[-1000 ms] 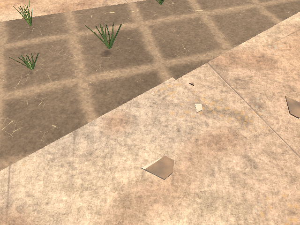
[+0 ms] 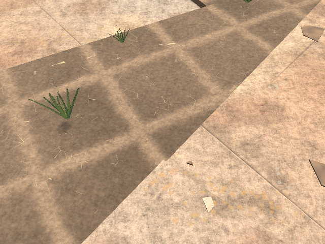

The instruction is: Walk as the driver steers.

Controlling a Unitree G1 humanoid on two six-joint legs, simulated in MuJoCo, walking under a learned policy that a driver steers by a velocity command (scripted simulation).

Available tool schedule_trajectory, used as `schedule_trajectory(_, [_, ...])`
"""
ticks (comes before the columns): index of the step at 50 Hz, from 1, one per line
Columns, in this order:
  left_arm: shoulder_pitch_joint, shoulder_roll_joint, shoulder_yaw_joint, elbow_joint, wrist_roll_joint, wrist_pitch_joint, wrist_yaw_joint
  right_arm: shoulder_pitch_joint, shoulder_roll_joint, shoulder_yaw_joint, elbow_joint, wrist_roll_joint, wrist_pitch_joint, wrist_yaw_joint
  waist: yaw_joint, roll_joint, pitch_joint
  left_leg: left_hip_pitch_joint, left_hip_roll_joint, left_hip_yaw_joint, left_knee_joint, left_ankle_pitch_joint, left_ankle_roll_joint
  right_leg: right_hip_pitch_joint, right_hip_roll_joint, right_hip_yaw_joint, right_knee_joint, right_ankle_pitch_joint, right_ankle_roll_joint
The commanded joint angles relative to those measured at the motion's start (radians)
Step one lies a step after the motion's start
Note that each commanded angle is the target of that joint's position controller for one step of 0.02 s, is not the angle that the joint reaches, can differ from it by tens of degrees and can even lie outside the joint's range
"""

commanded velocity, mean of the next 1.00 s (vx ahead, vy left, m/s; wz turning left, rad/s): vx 1.00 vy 0.00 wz -0.54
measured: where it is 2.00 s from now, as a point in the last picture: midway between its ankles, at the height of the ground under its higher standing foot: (255, 66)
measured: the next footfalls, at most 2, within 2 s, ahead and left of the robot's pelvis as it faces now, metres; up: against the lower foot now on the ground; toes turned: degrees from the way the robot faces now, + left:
right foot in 0.14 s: +0.30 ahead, -0.02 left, +0.00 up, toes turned -12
left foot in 0.54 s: +0.72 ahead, +0.03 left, +0.00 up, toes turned -27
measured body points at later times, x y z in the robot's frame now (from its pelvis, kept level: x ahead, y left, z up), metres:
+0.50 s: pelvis +0.46 -0.02 +0.00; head +0.48 -0.03 +0.45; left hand +0.54 +0.26 -0.12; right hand +0.63 -0.30 -0.05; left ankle +0.69 +0.07 -0.70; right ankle +0.27 -0.01 -0.73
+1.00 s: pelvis +0.87 -0.18 -0.03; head +0.91 -0.20 +0.42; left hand +1.22 -0.19 -0.07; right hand +0.61 -0.30 -0.14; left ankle +0.69 +0.04 -0.72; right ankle +1.00 -0.35 -0.73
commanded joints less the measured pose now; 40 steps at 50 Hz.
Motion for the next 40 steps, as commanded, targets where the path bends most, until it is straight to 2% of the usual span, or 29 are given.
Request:
schedule_trajectory(1, [-0.077, 0.011, -0.016, -0.079, 0.001, -0.012, -0.012, -0.032, -0.119, 0.0, -0.064, 0.007, -0.018, -0.032, 0.056, 0.05, 0.131, -0.184, 0.241, 0.026, -0.056, 1.089, -0.089, 0.211, 0.074, -0.122, -0.203, 0.054, -0.031])
schedule_trajectory(3, [-0.01, 0.059, -0.005, -0.066, 0.003, -0.004, -0.014, -0.039, -0.191, -0.013, -0.075, 0.008, -0.008, -0.067, 0.109, 0.107, 0.054, -0.087, 0.282, 0.04, 0.1, 1.426, -0.1, 0.34, 0.141, -0.164, -0.258, 0.015, -0.052])
schedule_trajectory(4, [0.087, 0.096, 0.008, -0.044, 0.003, 0.003, -0.01, -0.069, -0.224, -0.024, -0.09, 0.005, 0.002, -0.079, 0.169, 0.134, -0.002, -0.074, 0.307, 0.031, 0.232, 1.55, -0.098, 0.448, 0.169, -0.166, -0.259, -0.042, -0.066])
schedule_trajectory(5, [0.258, 0.143, 0.029, 0.0, 0.005, 0.011, -0.003, -0.127, -0.252, -0.036, -0.112, -0.003, 0.017, -0.084, 0.258, 0.15, -0.08, -0.107, 0.329, 0.012, 0.441, 1.608, -0.087, 0.616, 0.183, -0.14, -0.253, -0.111, -0.094])
schedule_trajectory(6, [0.488, 0.199, 0.06, 0.067, 0.003, 0.016, 0.013, -0.21, -0.274, -0.048, -0.147, -0.017, 0.034, -0.079, 0.364, 0.131, -0.165, -0.219, 0.332, -0.021, 0.753, 1.5, -0.068, 0.844, 0.168, -0.055, -0.301, -0.204, -0.139])
schedule_trajectory(7, [0.524, 0.218, 0.084, 0.094, -0.02, 0.017, 0.031, -0.272, -0.251, -0.055, -0.162, -0.012, 0.046, -0.054, 0.378, -0.009, -0.136, -0.399, 0.175, -0.014, 1.194, 0.722, -0.046, 0.962, 0.116, 0.046, -0.437, -0.226, -0.191])
schedule_trajectory(8, [0.398, 0.243, 0.086, 0.094, -0.018, 0.024, 0.038, -0.302, -0.076, -0.009, -0.234, -0.032, 0.029, -0.032, 0.212, -0.206, -0.033, -0.802, 0.041, -0.111, 1.495, -0.112, -0.039, 1.023, 0.037, 0.265, -0.306, -0.044, -0.219])
schedule_trajectory(9, [0.332, 0.272, 0.081, 0.056, 0.002, 0.023, 0.038, -0.267, -0.046, 0.011, -0.35, -0.001, 0.006, -0.02, 0.118, -0.18, -0.164, -1.027, 0.034, -0.314, 1.539, -0.11, -0.064, 1.147, -0.101, 0.682, -0.495, -0.177, -0.384])
schedule_trajectory(10, [0.326, 0.223, 0.078, 0.042, 0.013, 0.021, 0.048, -0.286, -0.102, 0.015, -0.363, -0.016, -0.022, -0.01, 0.12, -0.053, -0.132, -1.079, 0.08, -0.372, 1.42, -0.062, -0.052, 1.081, -0.18, 0.862, -0.731, -0.497, -0.367])
schedule_trajectory(11, [0.298, 0.175, 0.068, 0.042, 0.02, 0.017, 0.055, -0.293, -0.147, 0.005, -0.351, -0.017, -0.028, -0.005, 0.072, 0.072, -0.024, -1.045, 0.128, -0.373, 1.303, -0.002, -0.055, 0.928, -0.171, 0.821, -0.805, -0.579, -0.315])
schedule_trajectory(12, [0.262, 0.171, 0.064, 0.037, 0.016, 0.005, 0.059, -0.308, -0.151, 0.004, -0.348, -0.036, -0.016, -0.005, 0.026, 0.116, 0.027, -0.987, 0.153, -0.371, 1.229, 0.007, -0.07, 0.794, -0.133, 0.758, -0.813, -0.525, -0.278])
schedule_trajectory(14, [0.23, 0.163, 0.053, 0.014, 0.002, -0.03, 0.068, -0.31, -0.139, 0.014, -0.348, -0.063, 0.037, -0.001, -0.022, 0.152, 0.071, -0.868, 0.206, -0.362, 1.084, 0.019, -0.115, 0.57, -0.049, 0.627, -0.823, -0.459, -0.243])
schedule_trajectory(17, [0.24, 0.196, 0.059, -0.004, -0.001, -0.06, 0.063, -0.47, -0.122, 0.03, -0.42, -0.048, 0.063, 0.011, 0.014, 0.111, 0.107, -0.735, 0.215, -0.298, 0.782, 0.185, -0.151, 0.399, 0.055, 0.482, -0.841, -0.226, -0.207])
schedule_trajectory(20, [0.298, 0.218, 0.073, -0.001, -0.016, -0.06, 0.048, -0.575, -0.101, 0.044, -0.462, -0.022, 0.062, 0.02, 0.09, 0.021, 0.071, -0.633, 0.155, -0.253, 0.501, 0.425, -0.114, 0.484, 0.107, 0.413, -0.795, 0.019, -0.133])
schedule_trajectory(22, [0.334, 0.224, 0.074, 0.008, -0.022, -0.062, 0.038, -0.594, -0.098, 0.048, -0.481, -0.014, 0.063, 0.019, 0.13, -0.036, 0.042, -0.539, 0.111, -0.223, 0.403, 0.489, -0.087, 0.56, 0.086, 0.396, -0.801, 0.153, -0.103])
schedule_trajectory(24, [0.309, 0.23, 0.065, 0.001, -0.007, -0.075, 0.032, -0.485, -0.153, 0.022, -0.455, -0.018, 0.05, 0.012, 0.081, -0.044, -0.041, -0.4, 0.057, -0.203, 0.419, 0.467, -0.054, 0.655, 0.071, 0.36, -0.669, 0.466, -0.065])
schedule_trajectory(25, [0.312, 0.268, 0.075, 0.004, -0.005, -0.076, 0.039, -0.41, -0.204, 0.004, -0.444, -0.018, 0.047, 0.003, 0.031, -0.067, -0.077, -0.38, 0.047, -0.249, 0.32, 0.284, -0.042, 0.769, 0.045, 0.386, -0.55, 0.505, -0.048])
schedule_trajectory(26, [0.262, 0.297, 0.078, 0.003, 0.007, -0.071, 0.046, -0.269, -0.235, -0.016, -0.408, -0.008, 0.044, -0.006, -0.065, -0.057, -0.139, -0.259, 0.045, -0.233, 0.317, 0.252, -0.032, 0.782, 0.031, 0.382, -0.375, 0.556, -0.042])
schedule_trajectory(27, [0.197, 0.256, 0.068, -0.015, 0.021, -0.065, 0.05, -0.073, -0.274, -0.035, -0.348, 0.001, 0.043, -0.023, -0.173, -0.039, -0.206, -0.091, 0.112, -0.291, 0.302, 0.187, -0.004, 0.692, 0.046, 0.354, -0.11, 0.413, -0.025])
schedule_trajectory(28, [0.184, 0.111, 0.028, -0.052, 0.038, -0.07, 0.053, 0.088, -0.326, -0.043, -0.311, -0.02, 0.045, -0.038, -0.182, 0.145, -0.291, 0.083, 0.303, -0.522, 0.326, -0.112, -0.028, 0.503, 0.113, 0.305, 0.244, -0.237, -0.024])
schedule_trajectory(29, [0.383, 0.05, 0.005, -0.084, -0.036, -0.075, 0.043, -0.006, -0.374, -0.058, -0.314, -0.054, 0.037, -0.018, -0.011, 0.441, -0.339, 0.206, 0.49, -1.209, 0.058, -0.22, 0.081, 0.187, 0.246, 0.288, 0.435, -0.543, 0.019])
schedule_trajectory(30, [0.319, 0.133, 0.005, -0.051, -0.013, -0.059, 0.058, -0.138, -0.272, -0.052, -0.349, -0.041, 0.037, 0.004, 0.001, 0.193, -0.191, 0.094, 0.47, -1.156, 0.02, -0.288, 0.131, 0.085, 0.147, 0.279, 0.436, -0.426, 0.012])
schedule_trajectory(31, [0.214, 0.17, 0.013, -0.054, -0.003, -0.051, 0.051, -0.179, -0.199, -0.04, -0.351, -0.031, 0.033, 0.015, -0.015, 0.036, -0.112, -0.023, 0.427, -0.958, 0.031, -0.211, 0.151, 0.11, 0.108, 0.256, 0.387, -0.34, 0.023])
schedule_trajectory(32, [0.146, 0.166, 0.012, -0.069, 0.007, -0.046, 0.047, -0.163, -0.176, -0.035, -0.319, -0.033, 0.027, 0.019, -0.014, -0.02, -0.06, -0.107, 0.386, -0.838, 0.032, -0.075, 0.14, 0.127, 0.086, 0.253, 0.332, -0.325, 0.024])
schedule_trajectory(33, [0.107, 0.145, 0.006, -0.093, 0.022, -0.038, 0.035, -0.128, -0.147, -0.024, -0.285, -0.029, 0.02, 0.018, 0.001, -0.009, -0.033, -0.158, 0.34, -0.74, 0.027, -0.002, 0.122, 0.133, 0.067, 0.265, 0.279, -0.324, 0.023])
schedule_trajectory(34, [0.113, 0.124, -0.002, -0.098, 0.029, -0.029, 0.024, -0.102, -0.131, -0.017, -0.255, -0.022, 0.01, 0.016, 0.017, 0.055, -0.015, -0.195, 0.315, -0.681, 0.008, 0.048, 0.106, 0.147, 0.056, 0.275, 0.226, -0.318, 0.027])
schedule_trajectory(35, [0.094, 0.117, -0.009, -0.105, 0.026, -0.023, 0.02, -0.077, -0.131, -0.016, -0.231, -0.011, -0.003, 0.016, 0.023, 0.083, 0.008, -0.2, 0.303, -0.644, -0.013, 0.122, 0.099, 0.128, 0.05, 0.269, 0.191, -0.32, 0.035])
schedule_trajectory(38, [-0.023, 0.122, -0.02, -0.15, 0.031, -0.022, 0.009, -0.026, -0.169, -0.021, -0.198, 0.013, -0.022, 0.015, 0.018, 0.067, 0.058, -0.209, 0.283, -0.501, -0.078, 0.369, 0.094, 0.057, 0.048, 0.22, 0.027, -0.195, 0.061])
schedule_trajectory(40, [-0.129, 0.114, -0.029, -0.188, 0.033, -0.041, 0.001, 0.009, -0.165, -0.015, -0.175, 0.018, -0.03, 0.021, 0.013, 0.062, 0.081, -0.209, 0.243, -0.396, -0.092, 0.572, 0.077, 0.063, 0.045, 0.16, -0.13, -0.018, 0.059])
